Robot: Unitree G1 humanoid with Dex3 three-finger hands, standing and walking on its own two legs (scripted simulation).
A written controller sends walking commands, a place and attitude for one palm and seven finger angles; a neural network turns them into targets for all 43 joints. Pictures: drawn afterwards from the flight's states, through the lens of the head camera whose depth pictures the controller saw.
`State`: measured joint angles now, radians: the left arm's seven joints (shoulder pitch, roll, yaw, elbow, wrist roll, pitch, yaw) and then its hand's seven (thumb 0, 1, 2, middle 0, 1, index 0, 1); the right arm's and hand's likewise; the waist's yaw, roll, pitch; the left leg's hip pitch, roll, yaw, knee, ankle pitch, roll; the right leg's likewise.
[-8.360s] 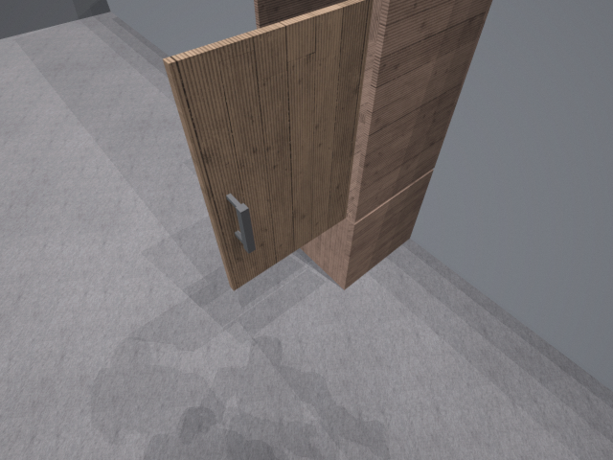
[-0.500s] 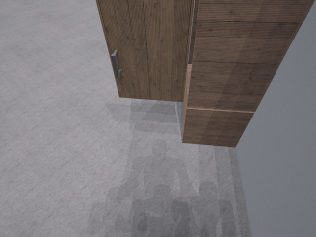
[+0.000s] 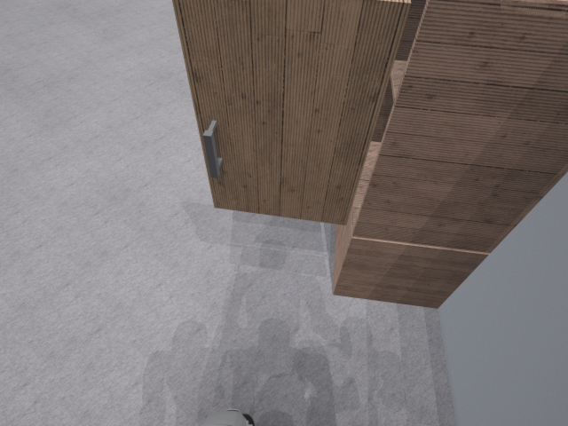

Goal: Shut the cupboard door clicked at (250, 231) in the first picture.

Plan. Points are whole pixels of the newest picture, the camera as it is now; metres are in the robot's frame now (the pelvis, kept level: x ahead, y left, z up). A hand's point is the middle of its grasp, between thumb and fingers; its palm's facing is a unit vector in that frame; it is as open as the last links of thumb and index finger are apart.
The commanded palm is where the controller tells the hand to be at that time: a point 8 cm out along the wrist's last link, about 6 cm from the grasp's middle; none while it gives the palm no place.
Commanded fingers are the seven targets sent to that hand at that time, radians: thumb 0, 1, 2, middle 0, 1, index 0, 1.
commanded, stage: take the last steps up to it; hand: left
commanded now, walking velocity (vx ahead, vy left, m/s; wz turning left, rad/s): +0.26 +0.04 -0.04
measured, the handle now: (214, 150) +0.68 +0.24 -0.07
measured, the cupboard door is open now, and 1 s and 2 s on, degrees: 89 89 89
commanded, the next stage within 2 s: come to a stop and stand still in 0.28 s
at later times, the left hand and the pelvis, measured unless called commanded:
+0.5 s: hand (193, 351) +0.24 +0.18 -0.15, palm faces +0.00 -0.98 -0.21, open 7.3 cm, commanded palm none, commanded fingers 0.00 0.90 0.90 -0.20 -0.30 -0.20 -0.30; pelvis +0.16 +0.01 +0.02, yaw -2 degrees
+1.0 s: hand (189, 363) +0.22 +0.19 -0.15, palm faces +0.00 -0.97 -0.26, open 7.4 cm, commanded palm none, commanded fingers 0.00 0.90 0.90 -0.20 -0.30 -0.20 -0.30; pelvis +0.17 -0.01 +0.01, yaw -2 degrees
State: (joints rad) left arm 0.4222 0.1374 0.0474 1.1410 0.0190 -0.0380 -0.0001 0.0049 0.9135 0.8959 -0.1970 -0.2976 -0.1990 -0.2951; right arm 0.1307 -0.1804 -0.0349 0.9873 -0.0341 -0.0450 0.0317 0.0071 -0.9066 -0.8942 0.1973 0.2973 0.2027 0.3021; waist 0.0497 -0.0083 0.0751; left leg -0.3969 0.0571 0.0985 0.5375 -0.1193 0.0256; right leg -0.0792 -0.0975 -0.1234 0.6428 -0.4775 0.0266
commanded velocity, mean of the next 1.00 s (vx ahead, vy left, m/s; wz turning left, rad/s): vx -0.04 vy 0.00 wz -0.01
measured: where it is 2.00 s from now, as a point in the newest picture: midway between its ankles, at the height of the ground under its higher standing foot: outside the picture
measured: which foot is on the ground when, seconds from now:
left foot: down 0.00-1.00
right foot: up 0.00-0.32, down 0.34-1.00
